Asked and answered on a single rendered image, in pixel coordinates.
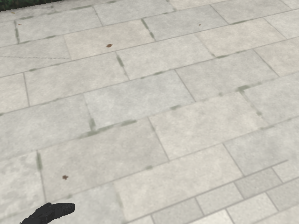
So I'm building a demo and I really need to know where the robot left hand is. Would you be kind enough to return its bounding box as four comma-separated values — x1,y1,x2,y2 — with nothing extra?
20,203,75,224

